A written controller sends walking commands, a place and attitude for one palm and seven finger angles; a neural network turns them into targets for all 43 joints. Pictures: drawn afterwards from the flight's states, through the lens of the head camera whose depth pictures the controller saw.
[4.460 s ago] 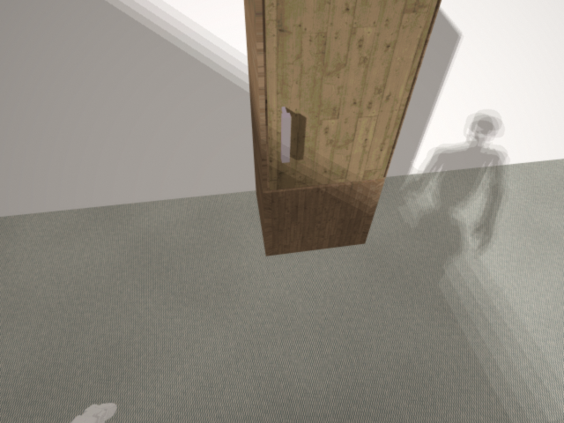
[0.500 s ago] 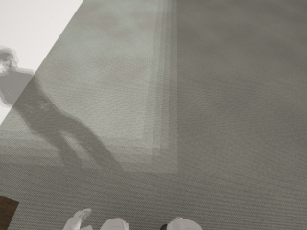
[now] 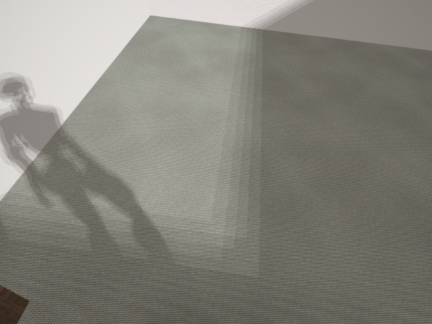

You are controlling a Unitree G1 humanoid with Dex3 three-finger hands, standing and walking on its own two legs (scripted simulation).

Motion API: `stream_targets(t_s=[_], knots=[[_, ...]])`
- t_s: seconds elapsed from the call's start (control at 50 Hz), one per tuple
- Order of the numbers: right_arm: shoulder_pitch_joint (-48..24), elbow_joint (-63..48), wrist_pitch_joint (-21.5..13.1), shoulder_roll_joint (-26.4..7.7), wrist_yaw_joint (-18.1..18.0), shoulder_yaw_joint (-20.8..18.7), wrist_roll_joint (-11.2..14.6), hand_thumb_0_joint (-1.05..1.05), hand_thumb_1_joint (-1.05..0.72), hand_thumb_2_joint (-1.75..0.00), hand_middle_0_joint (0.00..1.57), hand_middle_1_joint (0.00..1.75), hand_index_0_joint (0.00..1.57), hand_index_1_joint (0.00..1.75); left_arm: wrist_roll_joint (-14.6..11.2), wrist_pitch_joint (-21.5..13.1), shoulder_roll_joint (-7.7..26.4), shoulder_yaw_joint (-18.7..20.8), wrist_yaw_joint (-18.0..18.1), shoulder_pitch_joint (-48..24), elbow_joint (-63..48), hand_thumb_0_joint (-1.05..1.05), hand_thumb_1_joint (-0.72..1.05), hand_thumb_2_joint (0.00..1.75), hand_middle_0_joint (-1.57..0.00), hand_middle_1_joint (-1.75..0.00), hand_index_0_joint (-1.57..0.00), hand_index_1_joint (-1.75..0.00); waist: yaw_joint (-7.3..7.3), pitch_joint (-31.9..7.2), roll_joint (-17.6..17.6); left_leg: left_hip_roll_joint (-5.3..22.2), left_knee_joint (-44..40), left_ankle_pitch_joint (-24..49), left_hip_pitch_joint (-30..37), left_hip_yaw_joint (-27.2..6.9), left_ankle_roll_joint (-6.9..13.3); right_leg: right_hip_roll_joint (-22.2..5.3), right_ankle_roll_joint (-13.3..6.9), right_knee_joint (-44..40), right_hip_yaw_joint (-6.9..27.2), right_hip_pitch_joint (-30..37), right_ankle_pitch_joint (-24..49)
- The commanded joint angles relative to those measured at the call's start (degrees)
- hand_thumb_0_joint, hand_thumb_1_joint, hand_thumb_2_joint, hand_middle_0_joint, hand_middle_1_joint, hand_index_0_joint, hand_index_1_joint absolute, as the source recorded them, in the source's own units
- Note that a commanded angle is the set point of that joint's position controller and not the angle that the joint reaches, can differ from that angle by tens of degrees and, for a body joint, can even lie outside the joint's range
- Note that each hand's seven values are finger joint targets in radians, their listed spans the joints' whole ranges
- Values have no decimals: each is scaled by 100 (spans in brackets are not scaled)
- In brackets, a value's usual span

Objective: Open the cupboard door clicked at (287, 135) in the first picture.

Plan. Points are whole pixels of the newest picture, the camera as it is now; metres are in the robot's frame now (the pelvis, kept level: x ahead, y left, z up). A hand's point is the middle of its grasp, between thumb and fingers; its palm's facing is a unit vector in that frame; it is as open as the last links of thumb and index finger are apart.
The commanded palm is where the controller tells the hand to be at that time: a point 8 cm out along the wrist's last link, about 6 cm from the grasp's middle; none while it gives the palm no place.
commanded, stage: turn to face it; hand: left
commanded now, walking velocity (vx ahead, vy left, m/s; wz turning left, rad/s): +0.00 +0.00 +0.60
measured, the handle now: out of the picture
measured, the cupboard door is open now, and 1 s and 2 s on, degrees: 0 0 0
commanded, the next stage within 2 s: none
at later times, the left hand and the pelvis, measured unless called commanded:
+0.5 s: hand out of the picture -0.01 +0.17 -0.15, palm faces +0.29 -0.92 -0.27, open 7.4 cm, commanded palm none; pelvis -0.04 -0.04 +0.00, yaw +18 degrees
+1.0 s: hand out of the picture -0.11 +0.24 -0.16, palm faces +0.56 -0.78 -0.27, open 7.4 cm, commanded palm none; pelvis -0.07 +0.00 +0.00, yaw +33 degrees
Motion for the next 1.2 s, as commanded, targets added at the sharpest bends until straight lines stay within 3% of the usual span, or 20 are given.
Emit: stream_targets(t_s=[0.0,0.1,0.16,0.22,0.26,0.28,0.32,0.38,0.56,0.62,0.64,0.66,0.68,0.74,0.8,1.0,1.1,1.12,1.16,1.18], knots=[[64,-415,-90,-1271,-45,-332,8,0,-90,-90,20,30,20,30,-34,-147,413,169,12,-80,-458,0,90,90,-20,-30,-20,-30,-77,-336,781,1355,-1104,1598,646,-1637,722,-117,143,470,215,-583,-45],[380,-387,-40,-1361,-22,-465,1,0,-90,-90,20,30,20,30,-84,-152,338,164,32,-399,-630,0,90,90,-20,-30,-20,-30,-324,-776,976,1323,-852,2060,1120,-2127,816,-4,201,-309,279,-454,-309],[172,-481,12,-1439,3,-537,2,0,-90,-90,20,30,20,30,-120,-155,364,165,42,-131,-603,0,90,90,-20,-30,-20,-30,-222,-1043,1149,1122,-674,2201,1027,-2218,707,159,177,-1241,201,124,-148],[-161,-634,65,-1330,57,-574,63,0,-90,-90,20,30,20,30,-121,-183,628,239,80,471,-448,0,90,90,-20,-30,-20,-30,105,-1067,900,608,-429,1194,-137,-1990,165,54,64,-3106,113,1774,1090],[-294,-908,74,-724,100,-486,73,0,-90,-90,20,30,20,30,28,-220,1485,400,149,502,-511,0,90,90,-20,-30,-20,-30,266,-564,-1652,-503,1683,-1735,-2473,-261,-569,-2450,-839,-3841,2274,2663,958],[-478,-905,75,-1051,107,-546,-10,0,-90,-90,20,30,20,30,-4,-197,1428,314,165,197,-647,0,90,90,-20,-30,-20,-30,216,-355,-1182,-163,2755,-1951,-2198,-437,-470,-2727,-1044,-3738,2087,1657,1443],[-284,-739,219,-937,176,-575,0,0,-90,-90,20,30,20,30,-8,-231,1062,274,182,-519,-819,0,90,90,-20,-30,-20,-30,-186,134,-1053,54,3696,-1385,-2014,-423,-493,-2116,-837,-3711,1341,864,1326],[-234,-636,215,-876,246,-512,15,0,-90,-90,20,30,20,30,17,-296,909,154,130,-470,-840,0,90,90,-20,-30,-20,-30,-238,456,-866,167,3943,-886,-2054,3,-643,-1656,-702,-3219,245,1044,2768],[-1039,-1050,149,-840,295,-382,61,0,-90,-90,20,30,20,30,79,-219,1370,273,100,135,-787,0,90,90,-20,-30,-20,-30,217,133,-1208,220,1754,-1125,-1025,641,-605,-1996,-755,-2616,-213,1488,3565],[-509,-1003,61,-1074,270,-426,48,0,-90,-90,20,30,20,30,21,-189,1404,298,56,63,-803,0,90,90,-20,-30,-20,-30,-70,-347,-871,76,206,-249,15,727,-477,-1847,-396,-1546,-624,1498,3718],[-36,-910,-4,-1425,258,-522,29,0,-90,-90,20,30,20,30,-27,-173,1292,288,33,107,-880,0,90,90,-20,-30,-20,-30,-317,-812,-73,444,-352,968,1179,174,-281,-1640,-99,-422,-780,779,3118],[391,-870,-75,-2152,211,-697,20,0,-90,-90,20,30,20,30,-82,-174,858,197,-24,23,-1142,0,90,90,-20,-30,-20,-30,-548,-1097,1851,2162,-424,3626,2271,-2075,517,-720,396,992,-824,-1062,-664],[735,-700,-37,-2291,173,-713,101,0,-90,-90,20,30,20,30,-33,-108,809,146,16,-327,-1270,0,90,90,-20,-30,-20,-30,-644,-1246,1592,2533,-411,4585,2076,-2188,992,-620,352,1591,-135,-1251,-1469],[-32,-917,-62,-1739,51,-569,29,0,-90,-90,20,30,20,30,-17,-73,850,229,3,-558,-1118,0,90,90,-20,-30,-20,-30,-437,-730,1353,1815,-660,2446,1111,-1664,760,-737,329,1916,267,-1321,-432],[-446,-1030,-104,-1534,34,-458,27,0,-90,-90,20,30,20,30,-5,-62,833,251,-56,-277,-941,0,90,90,-20,-30,-20,-30,-166,-519,952,1329,-756,2317,739,-1240,565,-592,362,1628,245,-994,166],[-201,-904,-11,-1603,68,-537,0,0,-90,-90,20,30,20,30,-55,-54,725,189,16,-559,-1129,0,90,90,-20,-30,-20,-30,-245,-423,884,1242,-879,1311,505,-2138,793,-245,347,-89,308,-427,-21],[-487,-987,49,-1559,99,-585,15,0,-90,-90,20,30,20,30,-101,-121,742,207,56,4,-1059,0,90,90,-20,-30,-20,-30,43,-518,942,872,-537,1055,-346,-2345,546,24,208,-1853,200,1059,615],[-556,-1019,53,-1486,120,-575,52,0,-90,-90,20,30,20,30,-87,-162,889,231,70,178,-1025,0,90,90,-20,-30,-20,-30,165,-546,676,646,-262,709,-800,-2206,322,-100,162,-2623,261,1697,1037],[-389,-1214,52,-853,143,-496,82,0,-90,-90,20,30,20,30,52,-219,1699,385,132,233,-1140,0,90,90,-20,-30,-20,-30,252,-485,-1833,-603,2114,-1861,-2440,-408,-500,-2605,-764,-3875,2659,2365,430],[-520,-1204,78,-1224,152,-565,5,0,-90,-90,20,30,20,30,0,-186,1628,322,154,16,-1223,0,90,90,-20,-30,-20,-30,198,-367,-1203,-242,3100,-1931,-2112,-575,-440,-2759,-1024,-3863,2390,1490,585]])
